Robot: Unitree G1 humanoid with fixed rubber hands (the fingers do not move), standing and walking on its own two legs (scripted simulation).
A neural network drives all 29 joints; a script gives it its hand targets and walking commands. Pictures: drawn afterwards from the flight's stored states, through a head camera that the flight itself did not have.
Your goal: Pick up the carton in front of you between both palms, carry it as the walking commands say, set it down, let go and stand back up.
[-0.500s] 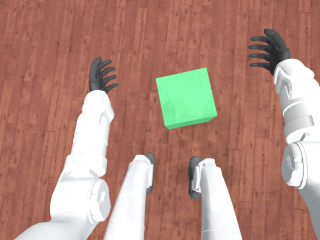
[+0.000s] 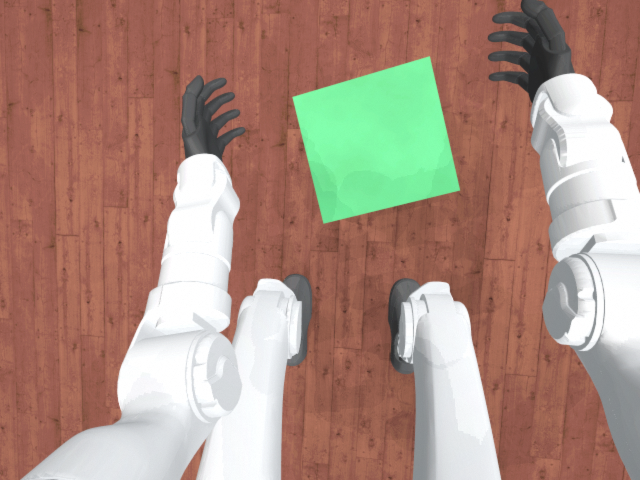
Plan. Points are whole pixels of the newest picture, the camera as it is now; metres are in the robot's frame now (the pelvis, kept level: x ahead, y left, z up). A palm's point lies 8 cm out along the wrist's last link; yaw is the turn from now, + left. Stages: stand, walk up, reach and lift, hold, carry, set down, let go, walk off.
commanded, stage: reach and lift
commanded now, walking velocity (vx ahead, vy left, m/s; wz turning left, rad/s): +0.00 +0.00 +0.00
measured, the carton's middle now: (374, 153) +0.47 -0.05 -0.43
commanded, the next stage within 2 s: none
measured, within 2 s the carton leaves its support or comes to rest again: leaves its support in 1.34 s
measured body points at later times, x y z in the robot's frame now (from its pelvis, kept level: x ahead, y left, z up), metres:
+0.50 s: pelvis -0.05 +0.02 -0.17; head +0.31 -0.04 +0.09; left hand +0.47 +0.16 -0.34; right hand +0.51 -0.21 -0.36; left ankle +0.09 +0.15 -0.52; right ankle +0.07 -0.10 -0.52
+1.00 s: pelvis -0.04 +0.01 -0.18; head +0.32 -0.05 +0.08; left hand +0.48 +0.14 -0.35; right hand +0.51 -0.20 -0.37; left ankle +0.09 +0.15 -0.52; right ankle +0.07 -0.10 -0.52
